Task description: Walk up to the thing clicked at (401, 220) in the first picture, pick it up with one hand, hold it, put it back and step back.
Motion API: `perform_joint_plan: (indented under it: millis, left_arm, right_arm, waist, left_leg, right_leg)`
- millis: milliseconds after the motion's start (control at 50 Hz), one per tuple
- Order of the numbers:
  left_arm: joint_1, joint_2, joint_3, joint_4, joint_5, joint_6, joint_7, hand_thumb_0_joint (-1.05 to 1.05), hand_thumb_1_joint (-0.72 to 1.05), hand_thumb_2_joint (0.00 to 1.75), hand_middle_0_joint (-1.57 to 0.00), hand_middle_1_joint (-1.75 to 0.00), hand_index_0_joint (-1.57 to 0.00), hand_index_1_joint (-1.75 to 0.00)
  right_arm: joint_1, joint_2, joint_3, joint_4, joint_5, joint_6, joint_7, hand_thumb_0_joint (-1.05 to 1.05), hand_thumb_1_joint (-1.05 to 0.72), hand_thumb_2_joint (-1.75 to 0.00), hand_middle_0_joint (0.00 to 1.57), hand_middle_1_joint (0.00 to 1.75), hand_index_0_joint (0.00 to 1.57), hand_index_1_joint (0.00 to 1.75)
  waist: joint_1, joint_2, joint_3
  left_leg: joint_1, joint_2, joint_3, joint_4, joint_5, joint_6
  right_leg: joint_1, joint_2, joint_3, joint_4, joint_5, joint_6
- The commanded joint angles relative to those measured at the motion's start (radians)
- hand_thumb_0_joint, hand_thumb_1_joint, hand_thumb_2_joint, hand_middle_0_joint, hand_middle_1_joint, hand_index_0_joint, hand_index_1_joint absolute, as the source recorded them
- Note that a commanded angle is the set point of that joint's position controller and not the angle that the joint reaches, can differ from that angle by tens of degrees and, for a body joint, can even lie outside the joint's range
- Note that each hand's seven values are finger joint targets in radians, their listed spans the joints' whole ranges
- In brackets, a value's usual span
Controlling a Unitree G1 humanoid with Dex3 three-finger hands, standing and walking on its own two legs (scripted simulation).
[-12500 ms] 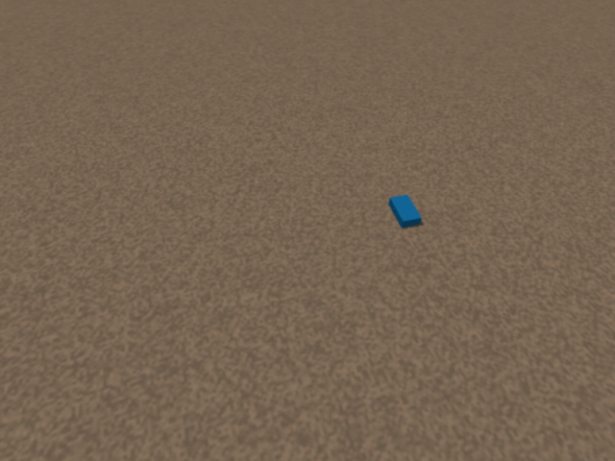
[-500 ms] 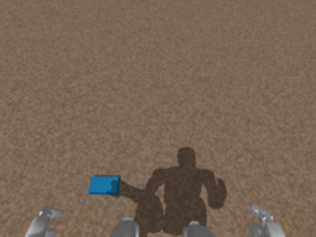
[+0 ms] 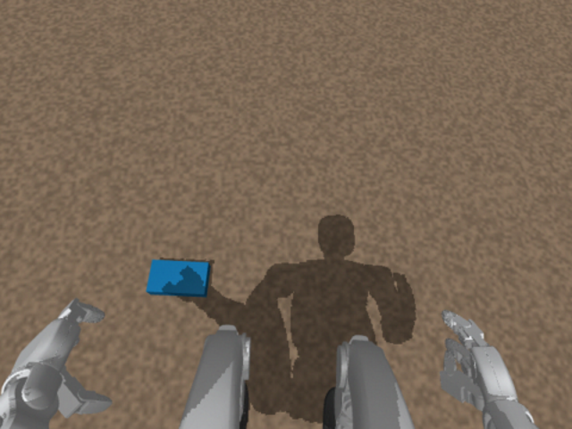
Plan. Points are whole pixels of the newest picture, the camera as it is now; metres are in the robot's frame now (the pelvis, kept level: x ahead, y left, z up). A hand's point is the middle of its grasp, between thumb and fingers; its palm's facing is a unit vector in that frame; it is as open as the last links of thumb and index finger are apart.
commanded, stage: rise first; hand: left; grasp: from above
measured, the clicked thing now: (179, 278) +0.43 +0.30 -0.56
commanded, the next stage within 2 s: none
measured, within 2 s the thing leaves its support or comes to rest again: neither
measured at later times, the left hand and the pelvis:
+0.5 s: hand (119, 309) +0.30 +0.35 -0.31, palm faces -0.48 -0.25 -0.84, open 14.1 cm; pelvis -0.06 +0.00 -0.18, yaw -5 degrees
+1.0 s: hand (132, 295) +0.34 +0.35 -0.38, palm faces -0.45 -0.07 -0.89, open 14.1 cm; pelvis -0.06 +0.00 -0.25, yaw -6 degrees
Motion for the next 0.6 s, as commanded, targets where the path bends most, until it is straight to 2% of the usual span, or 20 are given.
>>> perform_joint_plan:
  millis: [0,40,60,80,120,180,200,220,240,280,300,320,360,380,400,420,460,500,520,580]
  left_arm:
    - [-0.125,0.294,0.105,-0.056,0.104,-0.133,0.044,0.00,-0.57,1.01,-0.08,-1.07,-0.08,-1.08]
    - [-0.218,0.345,0.127,-0.045,0.137,-0.170,0.058,0.00,-0.55,1.01,-0.07,-1.07,-0.07,-1.07]
    - [-0.251,0.348,0.126,-0.024,0.154,-0.184,0.066,0.00,-0.57,1.01,-0.08,-1.06,-0.08,-1.07]
    - [-0.258,0.353,0.125,0.009,0.175,-0.197,0.073,0.00,-0.58,1.03,-0.08,-1.05,-0.07,-1.06]
    - [-0.314,0.407,0.148,0.033,0.212,-0.226,0.082,0.00,-0.57,1.03,-0.08,-1.05,-0.07,-1.05]
    - [-0.410,0.463,0.154,0.061,0.264,-0.261,0.095,0.00,-0.58,1.05,-0.08,-1.05,-0.07,-1.06]
    - [-0.459,0.484,0.160,0.051,0.278,-0.273,0.102,0.00,-0.57,1.05,-0.07,-1.04,-0.06,-1.06]
    - [-0.469,0.504,0.168,0.078,0.295,-0.281,0.107,0.00,-0.57,1.06,-0.07,-1.04,-0.06,-1.05]
    - [-0.500,0.510,0.165,0.095,0.308,-0.290,0.113,0.00,-0.57,1.06,-0.06,-1.04,-0.05,-1.05]
    - [-0.552,0.565,0.189,0.103,0.338,-0.309,0.127,0.00,-0.56,1.07,-0.06,-1.02,-0.04,-1.04]
    - [-0.541,0.566,0.189,0.151,0.358,-0.312,0.136,0.00,-0.55,1.06,-0.05,-1.02,-0.04,-1.03]
    - [-0.595,0.567,0.178,0.115,0.368,-0.324,0.142,0.00,-0.55,1.07,-0.05,-1.01,-0.03,-1.03]
    - [-0.600,0.617,0.205,0.181,0.393,-0.334,0.162,0.00,-0.54,1.06,-0.05,-1.01,-0.03,-1.02]
    - [-0.616,0.610,0.199,0.200,0.408,-0.339,0.168,0.00,-0.55,1.07,-0.05,-1.00,-0.03,-1.01]
    - [-0.678,0.609,0.174,0.164,0.421,-0.351,0.171,0.00,-0.54,1.06,-0.05,-1.00,-0.04,-1.02]
    - [-0.640,0.642,0.206,0.258,0.435,-0.350,0.181,0.00,-0.55,1.07,-0.05,-0.99,-0.03,-1.01]
    - [-0.685,0.635,0.180,0.257,0.460,-0.368,0.190,0.00,-0.54,1.06,-0.05,-0.99,-0.03,-1.01]
    - [-0.724,0.642,0.166,0.277,0.491,-0.382,0.203,0.00,-0.55,1.06,-0.05,-0.98,-0.03,-0.99]
    - [-0.721,0.667,0.186,0.315,0.501,-0.388,0.213,0.00,-0.56,1.06,-0.05,-0.97,-0.03,-0.99]
    - [-0.758,0.672,0.167,0.348,0.541,-0.411,0.236,0.00,-0.55,1.04,-0.05,-0.98,-0.04,-0.98]
  right_arm:
    - [0.049,-0.177,-0.077,-0.051,0.006,-0.024,0.000,0.00,-0.90,-0.90,0.20,0.30,0.20,0.30]
    - [0.050,-0.187,-0.084,-0.034,-0.003,-0.013,0.006,0.00,-0.89,-0.90,0.20,0.30,0.20,0.30]
    - [0.055,-0.184,-0.084,-0.023,-0.006,-0.007,0.010,0.00,-0.91,-0.90,0.20,0.30,0.20,0.30]
    - [0.060,-0.186,-0.088,-0.017,-0.007,0.000,0.014,0.00,-0.91,-0.90,0.20,0.30,0.20,0.30]
    - [0.067,-0.190,-0.093,-0.001,-0.013,0.014,0.020,0.00,-0.90,-0.90,0.20,0.30,0.20,0.30]
    - [0.078,-0.195,-0.095,0.018,-0.021,0.036,0.028,0.00,-0.90,-0.90,0.20,0.30,0.20,0.30]
    - [0.086,-0.199,-0.096,0.021,-0.024,0.043,0.030,0.00,-0.88,-0.90,0.20,0.30,0.20,0.30]
    - [0.087,-0.201,-0.095,0.031,-0.027,0.050,0.032,0.00,-0.88,-0.90,0.20,0.30,0.20,0.30]
    - [0.088,-0.203,-0.094,0.034,-0.029,0.057,0.033,0.00,-0.87,-0.90,0.20,0.30,0.20,0.30]
    - [0.094,-0.207,-0.091,0.043,-0.035,0.073,0.035,0.00,-0.87,-0.89,0.20,0.30,0.20,0.30]
    - [0.102,-0.207,-0.087,0.049,-0.038,0.081,0.037,0.00,-0.86,-0.89,0.20,0.30,0.20,0.30]
    - [0.108,-0.207,-0.086,0.052,-0.041,0.087,0.039,0.00,-0.85,-0.89,0.20,0.30,0.20,0.30]
    - [0.111,-0.207,-0.076,0.061,-0.046,0.107,0.042,0.00,-0.85,-0.89,0.20,0.30,0.20,0.30]
    - [0.115,-0.214,-0.076,0.066,-0.050,0.112,0.044,0.00,-0.86,-0.89,0.20,0.30,0.20,0.30]
    - [0.114,-0.212,-0.076,0.067,-0.052,0.116,0.046,0.00,-0.86,-0.89,0.20,0.30,0.20,0.30]
    - [0.117,-0.205,-0.064,0.077,-0.056,0.123,0.047,0.00,-0.86,-0.89,0.20,0.30,0.20,0.30]
    - [0.116,-0.223,-0.066,0.087,-0.064,0.131,0.051,0.00,-0.87,-0.89,0.20,0.30,0.20,0.30]
    - [0.124,-0.226,-0.066,0.093,-0.072,0.137,0.057,0.00,-0.87,-0.90,0.20,0.30,0.20,0.30]
    - [0.122,-0.225,-0.056,0.099,-0.074,0.142,0.060,0.00,-0.87,-0.90,0.20,0.30,0.20,0.30]
    - [0.116,-0.232,-0.053,0.109,-0.088,0.153,0.068,0.00,-0.88,-0.90,0.20,0.30,0.20,0.30]
  waist:
    - [0.026,0.139,-0.448]
    - [0.020,0.151,-0.474]
    - [0.015,0.136,-0.484]
    - [0.020,0.117,-0.500]
    - [0.033,0.120,-0.539]
    - [0.033,0.127,-0.572]
    - [0.024,0.114,-0.590]
    - [0.028,0.110,-0.598]
    - [0.020,0.113,-0.581]
    - [0.032,0.133,-0.592]
    - [0.026,0.132,-0.595]
    - [0.019,0.152,-0.612]
    - [0.022,0.141,-0.591]
    - [0.016,0.157,-0.572]
    - [0.009,0.180,-0.574]
    - [0.007,0.141,-0.549]
    - [-0.002,0.194,-0.512]
    - [-0.009,0.214,-0.510]
    - [-0.016,0.190,-0.492]
    - [-0.022,0.213,-0.471]
  left_leg:
    - [0.257,-0.023,-0.024,-0.064,0.332,0.006]
    - [0.203,-0.021,-0.023,-0.006,0.305,0.006]
    - [0.167,-0.021,-0.021,0.024,0.291,0.008]
    - [0.140,-0.021,-0.020,0.049,0.275,0.011]
    - [0.098,-0.022,-0.010,0.103,0.258,0.014]
    - [0.047,-0.019,-0.008,0.164,0.223,0.018]
    - [0.031,-0.018,-0.010,0.179,0.205,0.020]
    - [0.014,-0.017,-0.011,0.194,0.191,0.021]
    - [-0.014,-0.016,-0.013,0.203,0.152,0.021]
    - [-0.046,-0.017,-0.008,0.230,0.103,0.024]
    - [-0.056,-0.016,-0.014,0.238,0.094,0.025]
    - [-0.057,-0.016,-0.017,0.250,0.100,0.023]
    - [-0.101,-0.017,-0.020,0.269,0.073,0.027]
    - [-0.099,-0.013,-0.033,0.268,0.071,0.025]
    - [-0.107,-0.015,-0.029,0.283,0.057,0.026]
    - [-0.145,-0.016,-0.032,0.296,0.037,0.031]
    - [-0.157,-0.011,-0.054,0.295,0.000,0.025]
    - [-0.157,-0.012,-0.051,0.321,0.016,0.024]
    - [-0.182,-0.011,-0.062,0.327,-0.002,0.026]
    - [-0.198,-0.012,-0.062,0.354,-0.006,0.025]
  right_leg:
    - [-0.015,0.046,-0.004,-0.003,0.269,-0.056]
    - [-0.067,0.045,-0.007,0.045,0.254,-0.055]
    - [-0.077,0.045,-0.010,0.064,0.252,-0.052]
    - [-0.094,0.048,-0.013,0.081,0.241,-0.051]
    - [-0.119,0.049,-0.012,0.114,0.224,-0.050]
    - [-0.158,0.051,-0.022,0.161,0.200,-0.049]
    - [-0.169,0.053,-0.026,0.170,0.188,-0.049]
    - [-0.178,0.054,-0.030,0.185,0.180,-0.048]
    - [-0.209,0.055,-0.036,0.199,0.151,-0.049]
    - [-0.228,0.057,-0.039,0.218,0.114,-0.048]
    - [-0.248,0.059,-0.047,0.234,0.106,-0.048]
    - [-0.255,0.060,-0.051,0.257,0.114,-0.050]
    - [-0.276,0.063,-0.058,0.276,0.089,-0.049]
    - [-0.312,0.064,-0.068,0.299,0.092,-0.050]
    - [-0.328,0.065,-0.069,0.306,0.082,-0.051]
    - [-0.332,0.067,-0.073,0.308,0.064,-0.049]
    - [-0.402,0.065,-0.086,0.357,0.048,-0.051]
    - [-0.423,0.068,-0.090,0.370,0.059,-0.054]
    - [-0.441,0.068,-0.097,0.385,0.046,-0.053]
    - [-0.480,0.066,-0.102,0.415,0.044,-0.054]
